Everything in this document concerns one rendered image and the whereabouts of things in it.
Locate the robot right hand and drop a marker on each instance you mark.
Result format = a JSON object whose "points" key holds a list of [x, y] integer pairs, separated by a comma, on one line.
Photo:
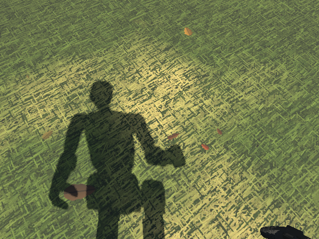
{"points": [[281, 232]]}

